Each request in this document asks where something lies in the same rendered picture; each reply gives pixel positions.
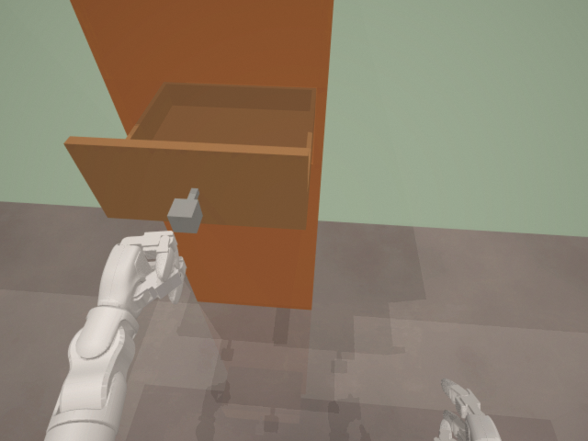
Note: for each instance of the handle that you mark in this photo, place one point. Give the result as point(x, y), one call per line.
point(185, 215)

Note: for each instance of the cabinet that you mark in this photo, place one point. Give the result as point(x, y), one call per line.
point(139, 44)

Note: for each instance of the left robot forearm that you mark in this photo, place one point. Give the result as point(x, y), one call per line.
point(91, 401)

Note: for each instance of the drawer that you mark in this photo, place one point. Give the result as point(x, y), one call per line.
point(247, 148)

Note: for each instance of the robot right hand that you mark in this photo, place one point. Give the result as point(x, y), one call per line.
point(477, 425)

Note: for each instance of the robot left hand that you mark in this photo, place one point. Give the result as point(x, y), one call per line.
point(127, 267)

